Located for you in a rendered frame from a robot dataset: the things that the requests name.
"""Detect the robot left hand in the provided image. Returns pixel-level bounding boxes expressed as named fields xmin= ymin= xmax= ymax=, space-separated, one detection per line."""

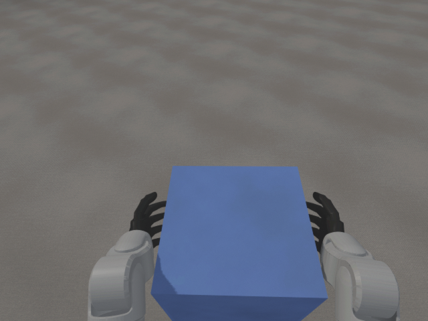
xmin=129 ymin=192 xmax=167 ymax=249

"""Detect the carton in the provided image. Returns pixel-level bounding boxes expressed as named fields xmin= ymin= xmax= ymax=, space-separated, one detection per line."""
xmin=150 ymin=166 xmax=328 ymax=321

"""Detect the left robot forearm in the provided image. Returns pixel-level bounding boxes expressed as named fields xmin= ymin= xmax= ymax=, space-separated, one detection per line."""
xmin=88 ymin=230 xmax=155 ymax=321

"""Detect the robot right hand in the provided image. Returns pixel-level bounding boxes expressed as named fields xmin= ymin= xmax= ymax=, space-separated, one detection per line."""
xmin=306 ymin=192 xmax=344 ymax=253

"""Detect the right robot forearm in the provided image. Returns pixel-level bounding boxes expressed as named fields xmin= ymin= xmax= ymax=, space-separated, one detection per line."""
xmin=320 ymin=232 xmax=400 ymax=321

